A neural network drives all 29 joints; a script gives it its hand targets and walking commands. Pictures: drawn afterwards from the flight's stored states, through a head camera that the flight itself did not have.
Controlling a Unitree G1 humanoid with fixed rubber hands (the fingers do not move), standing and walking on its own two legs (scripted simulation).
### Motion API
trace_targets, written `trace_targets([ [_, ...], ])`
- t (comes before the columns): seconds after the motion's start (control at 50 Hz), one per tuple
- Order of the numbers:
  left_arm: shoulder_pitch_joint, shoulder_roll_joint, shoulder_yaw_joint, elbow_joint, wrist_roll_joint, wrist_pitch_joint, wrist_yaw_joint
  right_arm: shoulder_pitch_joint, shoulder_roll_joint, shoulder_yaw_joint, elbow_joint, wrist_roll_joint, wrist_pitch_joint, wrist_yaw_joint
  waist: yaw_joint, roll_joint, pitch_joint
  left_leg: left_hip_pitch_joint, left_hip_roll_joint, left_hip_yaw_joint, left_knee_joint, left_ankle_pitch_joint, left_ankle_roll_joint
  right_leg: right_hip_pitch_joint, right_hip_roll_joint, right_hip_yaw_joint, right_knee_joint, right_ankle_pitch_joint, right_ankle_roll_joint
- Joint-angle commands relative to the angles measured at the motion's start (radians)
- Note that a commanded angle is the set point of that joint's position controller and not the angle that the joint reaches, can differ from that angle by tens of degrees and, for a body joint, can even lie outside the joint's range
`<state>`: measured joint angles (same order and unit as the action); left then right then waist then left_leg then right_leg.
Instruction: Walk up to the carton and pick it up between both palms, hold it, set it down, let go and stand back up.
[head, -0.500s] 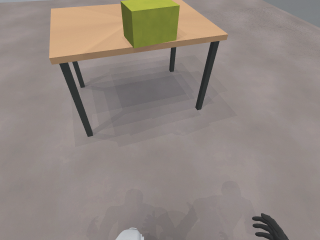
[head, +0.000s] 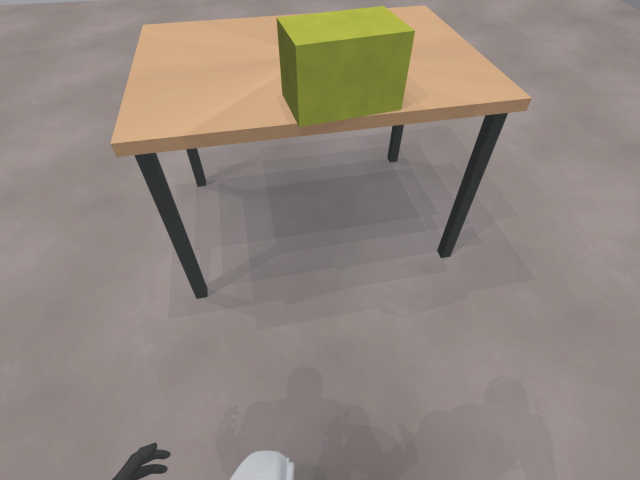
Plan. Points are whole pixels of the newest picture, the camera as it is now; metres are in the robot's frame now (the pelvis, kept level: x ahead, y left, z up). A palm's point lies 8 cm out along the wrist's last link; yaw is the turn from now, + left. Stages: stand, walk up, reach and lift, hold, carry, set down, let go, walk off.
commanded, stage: walk up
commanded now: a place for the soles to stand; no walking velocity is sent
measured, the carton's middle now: (341, 65) +1.00 -0.02 +0.06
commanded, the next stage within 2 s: none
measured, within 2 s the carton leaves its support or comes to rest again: neither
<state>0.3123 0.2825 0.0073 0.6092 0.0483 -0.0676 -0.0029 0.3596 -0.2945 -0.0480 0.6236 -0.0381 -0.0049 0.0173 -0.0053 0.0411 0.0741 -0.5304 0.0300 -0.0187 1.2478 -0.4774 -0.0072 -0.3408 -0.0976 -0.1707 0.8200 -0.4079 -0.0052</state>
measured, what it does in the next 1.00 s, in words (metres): walks ahead: left foot, then right foot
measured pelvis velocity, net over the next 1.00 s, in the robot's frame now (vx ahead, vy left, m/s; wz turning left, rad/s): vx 0.36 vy -0.07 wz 0.20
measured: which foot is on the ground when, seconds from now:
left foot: up 0.00-0.12, down 0.14-0.50, up 0.52-0.74, down 0.76-1.00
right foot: down 0.00-0.14, up 0.16-0.46, down 0.48-0.76, up 0.78-1.00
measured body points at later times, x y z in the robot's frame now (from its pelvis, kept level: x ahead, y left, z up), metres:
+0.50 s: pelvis +0.20 -0.04 +0.00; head +0.20 -0.02 +0.44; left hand +0.32 +0.23 -0.10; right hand +0.29 -0.32 -0.09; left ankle +0.16 +0.12 -0.70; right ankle +0.31 -0.16 -0.70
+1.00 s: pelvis +0.36 -0.07 +0.01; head +0.38 -0.04 +0.45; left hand +0.44 +0.22 -0.10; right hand +0.51 -0.32 -0.08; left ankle +0.33 +0.08 -0.70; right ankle +0.46 -0.19 -0.67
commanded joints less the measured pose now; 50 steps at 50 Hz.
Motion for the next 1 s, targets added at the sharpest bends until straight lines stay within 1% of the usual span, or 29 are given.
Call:
trace_targets([
  [0.0,0.045,0.201,0.06,-0.019,-0.005,-0.011,0.009,-0.063,-0.069,-0.026,-0.131,0.017,-0.031,0.018,0.053,-0.258,0.048,-0.132,0.074,-0.034,-0.182,-0.024,0.003,0.106,-0.306,0.348,-0.524,0.164,-0.273],
  [0.06,0.002,0.211,0.057,-0.018,-0.004,0.006,-0.001,-0.047,-0.042,-0.032,-0.115,0.025,-0.047,0.024,0.03,-0.25,0.01,0.097,0.018,0.049,-0.423,0.081,0.029,0.027,-0.244,0.145,-0.423,0.226,-0.22],
  [0.1,-0.022,0.191,0.044,-0.037,-0.014,0.024,-0.011,0.053,-0.056,-0.057,-0.085,0.01,-0.057,0.015,-0.036,-0.155,-0.041,0.387,-0.063,0.122,-0.541,0.235,0.048,-0.147,-0.187,0.022,-0.253,0.074,-0.156],
  [0.12,-0.014,0.16,0.031,-0.052,-0.012,0.031,-0.017,0.14,-0.091,-0.076,-0.066,0.0,-0.058,0.003,-0.082,-0.069,-0.084,0.543,-0.079,0.064,-0.559,0.179,0.073,-0.246,-0.142,-0.038,-0.067,0.059,-0.114],
  [0.14,-0.001,0.105,0.014,-0.097,-0.011,0.034,-0.028,0.227,-0.199,-0.102,-0.068,-0.014,-0.061,-0.018,-0.148,0.139,-0.154,0.643,0.16,-0.37,-0.723,-0.176,0.187,-0.395,-0.042,-0.099,0.299,0.021,-0.042],
  [0.16,-0.049,0.162,0.033,-0.143,-0.002,0.053,-0.033,0.252,-0.275,-0.107,-0.085,-0.003,-0.057,-0.039,-0.165,0.112,-0.145,0.579,0.373,-0.849,-0.972,-0.395,0.295,-0.491,0.031,0.086,0.466,-0.198,-0.011],
  [0.18,-0.097,0.211,0.05,-0.155,-0.003,0.074,-0.03,0.192,-0.272,-0.1,-0.078,0.008,-0.048,-0.059,-0.146,0.006,-0.068,0.514,0.404,-0.854,-0.999,-0.453,0.323,-0.529,-0.025,0.207,0.539,-0.157,-0.017],
  [0.22,-0.062,0.173,0.045,-0.145,-0.001,0.078,-0.033,0.075,-0.239,-0.076,-0.09,-0.008,-0.054,-0.074,-0.09,0.04,0.011,0.427,0.374,-0.677,-0.953,-0.273,0.312,-0.551,-0.062,0.222,0.54,-0.043,-0.001],
  [0.28,0.028,0.162,0.057,-0.109,0.001,0.072,-0.043,-0.018,-0.178,-0.047,-0.091,-0.014,-0.077,-0.061,-0.023,0.119,-0.002,0.285,0.309,-0.458,-0.928,-0.003,0.285,-0.379,-0.084,0.232,0.399,-0.035,0.026],
  [0.34,0.008,0.136,0.056,-0.11,-0.01,0.065,-0.058,-0.031,-0.185,-0.047,-0.081,-0.017,-0.087,-0.053,-0.019,0.162,0.012,0.228,0.278,-0.345,-0.895,0.129,0.27,-0.297,-0.077,0.203,0.202,0.0,0.019],
  [0.4,0.013,0.115,0.062,-0.107,-0.012,0.045,-0.068,-0.041,-0.194,-0.054,-0.081,-0.02,-0.075,-0.045,-0.006,0.168,-0.015,0.141,0.223,-0.236,-0.819,0.082,0.228,-0.127,-0.021,0.133,0.036,0.078,-0.007],
  [0.44,0.11,0.123,0.084,-0.085,-0.013,0.03,-0.068,-0.083,-0.184,-0.048,-0.087,-0.013,-0.057,-0.037,0.064,0.101,-0.042,-0.024,0.169,-0.159,-0.7,-0.053,0.181,0.138,0.052,0.057,-0.08,0.157,-0.023],
  [0.46,0.2,0.151,0.101,-0.062,-0.011,0.022,-0.062,-0.074,-0.141,-0.035,-0.09,-0.013,-0.049,-0.032,0.109,0.013,-0.065,-0.124,0.114,-0.104,-0.56,-0.084,0.139,0.302,0.088,0.052,-0.109,0.119,-0.035],
  [0.48,0.272,0.241,0.124,-0.06,0.008,0.012,-0.049,-0.043,-0.056,-0.003,-0.115,-0.005,-0.048,-0.025,0.157,-0.233,-0.118,-0.261,0.003,0.017,-0.209,-0.056,0.063,0.423,-0.093,0.373,-0.272,-0.176,-0.118],
  [0.5,0.273,0.327,0.126,-0.082,0.006,0.012,-0.035,-0.048,-0.053,0.002,-0.167,0.01,-0.046,-0.031,0.163,-0.367,-0.146,-0.348,-0.1,0.017,0.055,-0.196,0.007,0.373,-0.359,0.891,-0.561,-0.435,-0.258],
  [0.52,0.205,0.286,0.113,-0.073,-0.009,0.016,-0.019,-0.107,-0.123,-0.021,-0.167,-0.001,-0.033,-0.041,0.149,-0.189,-0.066,-0.379,-0.04,-0.095,0.149,-0.122,0.009,0.31,-0.396,0.951,-0.62,-0.539,-0.305],
  [0.54,0.161,0.265,0.099,-0.069,-0.015,0.018,-0.005,-0.126,-0.13,-0.025,-0.161,0.003,-0.029,-0.037,0.132,-0.144,0.015,-0.399,-0.005,-0.099,0.181,-0.046,0.007,0.253,-0.389,0.857,-0.588,-0.462,-0.313],
  [0.56,0.122,0.244,0.09,-0.058,-0.005,0.02,0.002,-0.088,-0.116,-0.026,-0.146,0.008,-0.028,-0.032,0.106,-0.147,0.045,-0.368,0.022,-0.082,0.153,-0.012,0.008,0.206,-0.363,0.738,-0.559,-0.365,-0.31],
  [0.6,0.033,0.205,0.068,-0.048,-0.002,0.025,0.006,-0.012,-0.105,-0.04,-0.124,0.01,-0.028,-0.018,0.051,-0.188,0.04,-0.175,0.052,-0.061,-0.009,-0.035,0.004,0.043,-0.307,0.506,-0.534,-0.207,-0.277],
  [0.64,-0.006,0.212,0.063,-0.037,-0.004,0.027,0.005,0.007,-0.078,-0.043,-0.123,0.02,-0.031,-0.006,0.034,-0.25,0.032,-0.023,0.041,-0.019,-0.179,-0.071,0.005,-0.041,-0.278,0.378,-0.515,-0.091,-0.262],
  [0.68,-0.037,0.213,0.06,-0.033,-0.007,0.039,-0.003,0.03,-0.062,-0.049,-0.108,0.027,-0.041,-0.004,0.015,-0.258,0.02,0.14,0.008,0.035,-0.375,-0.002,0.021,-0.107,-0.234,0.255,-0.453,-0.061,-0.227],
  [0.72,-0.078,0.18,0.045,-0.045,-0.013,0.06,-0.016,0.146,-0.074,-0.073,-0.074,0.014,-0.053,-0.015,-0.057,-0.166,-0.032,0.446,-0.058,0.076,-0.561,0.161,0.048,-0.295,-0.163,0.117,-0.266,-0.213,-0.141],
  [0.74,-0.066,0.128,0.028,-0.063,-0.01,0.069,-0.024,0.201,-0.116,-0.09,-0.065,-0.002,-0.056,-0.028,-0.094,-0.036,-0.06,0.563,0.01,-0.098,-0.64,0.029,0.091,-0.416,-0.094,0.04,-0.056,-0.286,-0.08],
  [0.76,-0.078,0.079,0.015,-0.118,-0.011,0.075,-0.034,0.247,-0.251,-0.118,-0.079,-0.018,-0.058,-0.049,-0.143,0.186,-0.079,0.522,0.326,-0.701,-0.942,-0.432,0.234,-0.529,0.04,-0.013,0.315,-0.216,-0.007],
  [0.78,-0.128,0.169,0.039,-0.137,0.005,0.096,-0.032,0.244,-0.267,-0.111,-0.06,-0.013,-0.05,-0.074,-0.139,0.037,-0.005,0.465,0.43,-0.899,-1.028,-0.459,0.311,-0.571,-0.003,0.179,0.445,-0.197,0.001],
  [0.8,-0.129,0.174,0.046,-0.131,0.003,0.107,-0.036,0.178,-0.246,-0.1,-0.064,-0.016,-0.051,-0.089,-0.113,-0.005,0.038,0.455,0.428,-0.835,-0.994,-0.377,0.323,-0.605,-0.028,0.223,0.498,-0.121,0.004],
  [0.88,-0.023,0.147,0.058,-0.106,0.004,0.097,-0.041,0.013,-0.171,-0.058,-0.075,-0.03,-0.075,-0.084,-0.024,0.1,0.019,0.356,0.352,-0.48,-0.902,0.085,0.287,-0.448,-0.073,0.256,0.412,-0.049,0.026],
  [0.94,-0.039,0.116,0.056,-0.11,-0.011,0.087,-0.057,-0.007,-0.181,-0.058,-0.069,-0.028,-0.08,-0.071,-0.021,0.162,0.021,0.304,0.303,-0.319,-0.846,0.299,0.261,-0.328,-0.069,0.203,0.19,-0.022,0.017],
  [0.98,-0.025,0.101,0.059,-0.105,-0.012,0.073,-0.066,-0.015,-0.193,-0.063,-0.07,-0.026,-0.071,-0.064,-0.01,0.179,-0.006,0.241,0.258,-0.217,-0.786,0.326,0.232,-0.183,-0.029,0.131,0.058,0.029,-0.001],
])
